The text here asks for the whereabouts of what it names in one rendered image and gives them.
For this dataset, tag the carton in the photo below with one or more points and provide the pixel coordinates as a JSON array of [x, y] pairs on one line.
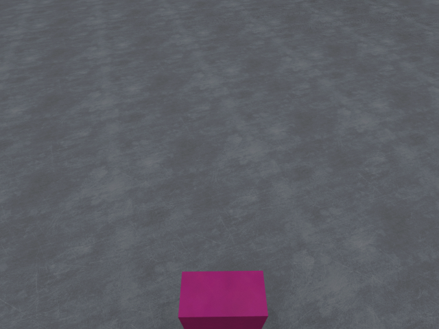
[[222, 300]]

